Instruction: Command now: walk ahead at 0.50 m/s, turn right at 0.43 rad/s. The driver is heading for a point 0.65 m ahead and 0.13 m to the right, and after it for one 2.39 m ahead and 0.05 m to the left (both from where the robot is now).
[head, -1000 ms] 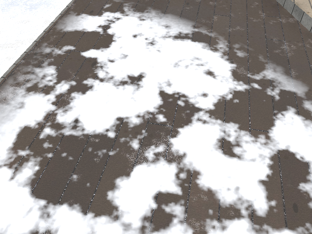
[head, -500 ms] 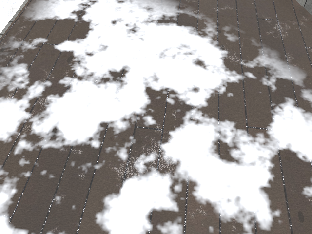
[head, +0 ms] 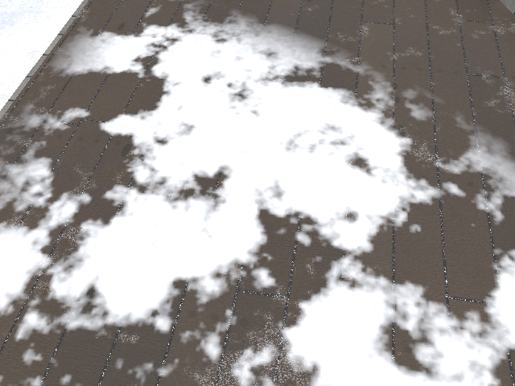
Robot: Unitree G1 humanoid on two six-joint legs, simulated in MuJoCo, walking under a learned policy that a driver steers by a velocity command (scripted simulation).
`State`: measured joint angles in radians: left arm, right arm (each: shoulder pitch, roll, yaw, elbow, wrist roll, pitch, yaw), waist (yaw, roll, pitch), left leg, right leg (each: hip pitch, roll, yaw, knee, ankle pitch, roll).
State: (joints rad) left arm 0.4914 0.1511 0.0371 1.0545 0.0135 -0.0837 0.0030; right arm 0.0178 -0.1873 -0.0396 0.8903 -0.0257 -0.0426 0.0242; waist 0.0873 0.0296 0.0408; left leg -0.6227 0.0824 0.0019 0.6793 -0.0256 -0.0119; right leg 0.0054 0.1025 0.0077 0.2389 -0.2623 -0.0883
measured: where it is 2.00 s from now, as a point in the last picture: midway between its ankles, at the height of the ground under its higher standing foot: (366, 351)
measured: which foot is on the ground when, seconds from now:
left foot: up 0.00-0.10, down 0.12-0.68, up 0.70-1.00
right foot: down 0.00-0.12, up 0.14-0.64, down 0.66-1.00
